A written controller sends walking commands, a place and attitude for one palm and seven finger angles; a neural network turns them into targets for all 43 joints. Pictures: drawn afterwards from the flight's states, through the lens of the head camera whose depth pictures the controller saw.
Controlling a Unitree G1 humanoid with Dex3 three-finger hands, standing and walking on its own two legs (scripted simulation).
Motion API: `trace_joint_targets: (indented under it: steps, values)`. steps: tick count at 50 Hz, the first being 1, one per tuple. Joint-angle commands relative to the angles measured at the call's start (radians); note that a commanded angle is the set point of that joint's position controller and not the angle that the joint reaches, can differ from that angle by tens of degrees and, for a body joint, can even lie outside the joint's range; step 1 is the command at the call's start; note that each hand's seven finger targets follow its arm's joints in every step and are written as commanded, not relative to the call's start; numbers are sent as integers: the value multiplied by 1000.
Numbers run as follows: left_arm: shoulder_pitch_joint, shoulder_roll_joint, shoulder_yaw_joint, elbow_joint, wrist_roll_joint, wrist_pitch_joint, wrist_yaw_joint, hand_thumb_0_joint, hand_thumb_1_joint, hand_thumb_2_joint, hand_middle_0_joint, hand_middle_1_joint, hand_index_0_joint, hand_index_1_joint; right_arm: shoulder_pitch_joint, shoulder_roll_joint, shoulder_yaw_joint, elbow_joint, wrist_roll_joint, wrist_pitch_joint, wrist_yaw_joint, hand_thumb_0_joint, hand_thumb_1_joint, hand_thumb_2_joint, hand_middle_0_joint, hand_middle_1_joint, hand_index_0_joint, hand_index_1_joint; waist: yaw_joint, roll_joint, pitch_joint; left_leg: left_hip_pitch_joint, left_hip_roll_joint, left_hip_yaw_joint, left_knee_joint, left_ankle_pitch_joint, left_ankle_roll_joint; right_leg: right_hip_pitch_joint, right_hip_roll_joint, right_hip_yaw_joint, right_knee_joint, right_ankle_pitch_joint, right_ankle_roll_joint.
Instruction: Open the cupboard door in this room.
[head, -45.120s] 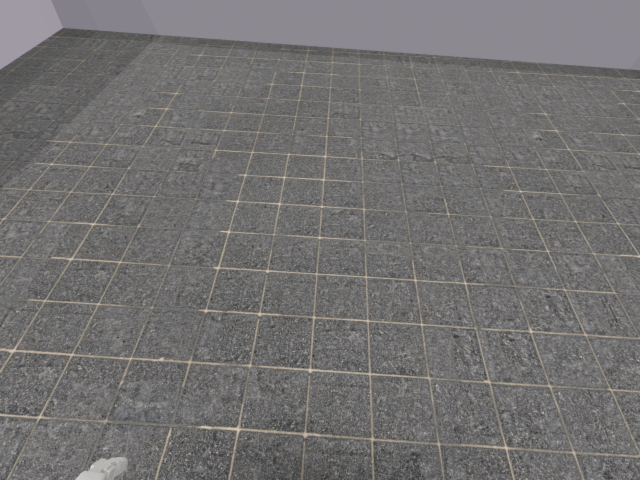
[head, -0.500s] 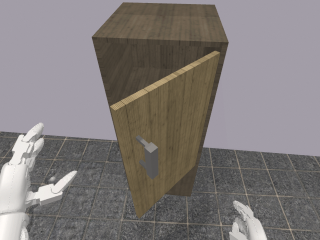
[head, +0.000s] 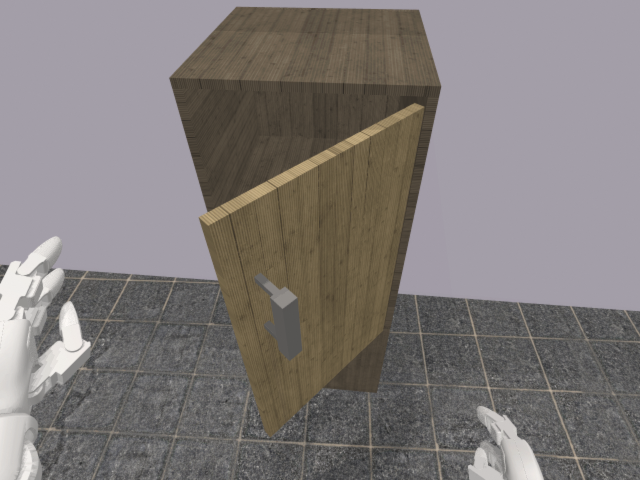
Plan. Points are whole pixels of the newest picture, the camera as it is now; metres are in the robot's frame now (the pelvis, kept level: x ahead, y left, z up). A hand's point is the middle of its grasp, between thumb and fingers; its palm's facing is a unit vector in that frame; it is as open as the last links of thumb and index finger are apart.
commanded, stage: draw the hand back to the body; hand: left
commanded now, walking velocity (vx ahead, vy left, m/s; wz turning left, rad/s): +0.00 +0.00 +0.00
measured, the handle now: (277, 316) +0.30 +0.10 +0.05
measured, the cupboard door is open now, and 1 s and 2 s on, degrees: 50 50 50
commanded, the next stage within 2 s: step back with the hand held close in 0.08 s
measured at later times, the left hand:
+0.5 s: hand (90, 352) +0.19 +0.26 +0.14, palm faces +0.32 -0.81 -0.49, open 7.4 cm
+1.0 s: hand out of the picture +0.09 +0.29 +0.15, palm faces +0.44 -0.76 -0.48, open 7.4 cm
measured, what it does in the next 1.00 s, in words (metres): shifts its weight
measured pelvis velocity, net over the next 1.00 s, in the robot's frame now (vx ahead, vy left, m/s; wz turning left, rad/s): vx -0.11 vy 0.02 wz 0.02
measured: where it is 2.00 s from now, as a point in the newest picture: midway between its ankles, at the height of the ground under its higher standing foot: outside the picture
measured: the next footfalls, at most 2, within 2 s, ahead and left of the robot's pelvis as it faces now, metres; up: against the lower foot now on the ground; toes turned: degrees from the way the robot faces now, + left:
right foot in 1.60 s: -0.30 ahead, -0.06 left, +0.00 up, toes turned -5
left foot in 1.76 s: -0.13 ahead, +0.11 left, +0.00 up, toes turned -5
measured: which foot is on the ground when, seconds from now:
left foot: down 0.00-1.00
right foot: down 0.00-1.00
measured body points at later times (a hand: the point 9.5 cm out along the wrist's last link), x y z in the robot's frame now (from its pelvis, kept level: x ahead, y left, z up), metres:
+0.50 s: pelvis -0.02 +0.01 +0.00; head +0.00 +0.00 +0.45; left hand +0.16 +0.30 +0.16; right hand +0.16 -0.24 -0.09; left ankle -0.02 +0.10 -0.75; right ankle -0.02 -0.10 -0.75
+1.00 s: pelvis -0.11 +0.02 -0.02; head -0.08 +0.04 +0.43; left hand +0.06 +0.33 +0.17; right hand +0.07 -0.20 -0.10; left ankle -0.02 +0.10 -0.75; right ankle -0.10 -0.10 -0.75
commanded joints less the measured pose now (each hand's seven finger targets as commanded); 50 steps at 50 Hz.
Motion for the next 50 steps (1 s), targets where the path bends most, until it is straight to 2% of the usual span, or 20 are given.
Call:
trace_joint_targets:
  steps: [1, 4, 7, 9, 10, 11, 12, 13, 16, 20, 26, 31, 34, 37, 39, 42, 44, 46, 48, 50]
  values:
    - [-113, 203, 139, -217, -1, -78, 25, 0, 900, 900, -200, -300, -200, -300, -143, -101, -35, -158, 4, -65, -10, 0, -900, -900, 200, 300, 200, 300, 1, 27, -52, -3, 36, -25, -44, 235, -8, -6, -40, 37, -52, 173, 3]
    - [-103, 192, 131, -207, -1, -81, 21, 0, 900, 900, -200, -300, -200, -300, -144, -102, -39, -156, 5, -69, -10, 0, -900, -900, 200, 300, 200, 300, 0, 39, -55, 9, 36, -19, -42, 233, -6, -11, -40, 41, -61, 172, 3]
    - [-95, 180, 121, -183, -6, -79, 17, 0, 900, 900, -200, -300, -200, -300, -145, -102, -41, -155, 5, -65, -9, 0, -900, -900, 200, 300, 200, 300, -2, -4, -45, 10, 38, -15, -42, 222, 0, -19, -41, 44, -66, 166, 9]
    - [-94, 180, 120, -178, -3, -81, 16, 0, 900, 900, -200, -300, -200, -300, -145, -105, -44, -151, 4, -66, -9, 0, -900, -900, 200, 300, 200, 300, -2, 0, -54, 15, 36, -12, -40, 232, 1, -13, -42, 45, -68, 177, 8]
    - [-173, 203, 120, -271, -3, -92, 17, 0, 900, 900, -200, -300, -200, -300, -156, -106, -40, -162, 5, -72, -9, 0, -900, -900, 200, 300, 200, 300, -2, 26, -86, 27, 34, -16, -38, 237, 3, -1, -46, 51, -63, 190, 10]
    - [-222, 325, 247, -287, 2, -128, 28, 0, 900, 900, -200, -300, -200, -300, -131, -126, -42, -197, 25, -56, -9, 0, -900, -900, 200, 300, 200, 300, -45, 6, 4, -43, 49, -48, 6, 160, 20, -136, -91, 153, -113, 211, 15]
    - [-103, 243, 190, -198, 5, -129, 18, 0, 900, 900, -200, -300, -200, -300, -127, -117, -47, -177, 13, -40, -9, 0, -900, -900, 200, 300, 200, 300, -47, -40, -14, -41, 47, -56, 31, 146, 20, -141, -114, 155, -113, 214, 11]
    - [-48, 219, 167, -177, 9, -120, 15, 0, 900, 900, -200, -300, -200, -300, -128, -117, -51, -183, 12, -27, -5, 0, -900, -900, 200, 300, 200, 300, -47, -71, -21, -32, 48, -50, 40, 152, 19, -154, -121, 158, -114, 229, 14]
    - [2, 213, 162, -204, 12, -130, 16, 0, 900, 900, -200, -300, -200, -300, -119, -123, -60, -197, 12, -3, -4, 0, -900, -900, 200, 300, 200, 300, -53, -29, -102, -43, 56, -39, 52, 223, 11, -121, -134, 135, -63, 322, 14]
    - [53, 234, 182, -244, 9, -131, 25, 0, 900, 900, -200, -300, -200, -300, -113, -124, -72, -220, 20, 22, -10, 0, -900, -900, 200, 300, 200, 300, -56, -20, -184, -41, 76, -40, 57, 346, 6, -87, -128, 109, 5, 437, 23]
    - [97, 279, 233, -311, 5, -138, 41, 0, 900, 900, -200, -300, -200, -300, -115, -119, -82, -251, 28, 46, -19, 0, -900, -900, 200, 300, 200, 300, -54, -30, -222, -97, 94, -55, 57, 389, 6, -70, -115, 103, 72, 452, 23]
    - [110, 270, 229, -324, 11, -146, 49, 0, 900, 900, -200, -300, -200, -300, -109, -128, -84, -258, 25, 43, -21, 0, -900, -900, 200, 300, 200, 300, -56, 9, -169, -196, 114, -89, 12, 259, 17, -98, -92, 103, 89, 282, 26]
    - [108, 256, 224, -327, 21, -154, 50, 0, 900, 900, -200, -300, -200, -300, -110, -141, -84, -265, 23, 33, -21, 0, -900, -900, 200, 300, 200, 300, -54, 79, -131, -328, 142, -126, -52, 72, 40, -59, -67, 94, 140, 165, 29]
    - [85, 251, 236, -334, 41, -169, 54, 0, 900, 900, -200, -300, -200, -300, -98, -149, -83, -276, 19, 17, -20, 0, -900, -900, 200, 300, 200, 300, -53, 116, -93, -549, 198, -187, -159, -217, 76, 56, -28, 71, 283, 101, 42]
    - [40, 255, 246, -343, 54, -178, 53, 0, 900, 900, -200, -300, -200, -300, -98, -153, -84, -277, 15, 6, -21, 0, -900, -900, 200, 300, 200, 300, -52, 127, -61, -661, 230, -235, -211, -376, 97, 97, -12, 66, 351, 61, 50]
    - [3, 240, 241, -339, 71, -191, 50, 0, 900, 900, -200, -300, -200, -300, -81, -151, -88, -271, 10, -13, -17, 0, -900, -900, 200, 300, 200, 300, -58, 98, -36, -724, 255, -259, -216, -472, 115, 108, 5, 65, 409, 5, 54]
    - [-6, 241, 241, -344, 70, -198, 46, 0, 900, 900, -200, -300, -200, -300, -79, -150, -90, -267, 8, -25, -14, 0, -900, -900, 200, 300, 200, 300, -62, 73, -50, -664, 238, -248, -182, -431, 106, 69, 3, 76, 360, 8, 48]
    - [8, 227, 226, -342, 60, -202, 42, 0, 900, 900, -200, -300, -200, -300, -69, -139, -87, -256, 9, -37, -7, 0, -900, -900, 200, 300, 200, 300, -67, 36, -66, -543, 185, -197, -114, -342, 75, -21, -16, 101, 251, 5, 27]
    - [16, 233, 209, -348, 37, -204, 45, 0, 900, 900, -200, -300, -200, -300, -68, -125, -84, -242, 13, -43, -1, 0, -900, -900, 200, 300, 200, 300, -77, -44, -108, -314, 101, -122, 14, -156, 21, -203, -84, 182, 107, 39, -12]
    - [17, 241, 204, -381, 31, -209, 50, 0, 900, 900, -200, -300, -200, -300, -64, -123, -90, -223, 17, -48, 0, 0, -900, -900, 200, 300, 200, 300, -80, -77, -184, -155, 69, -80, 148, -56, -1, -300, -136, 229, 50, 59, -35]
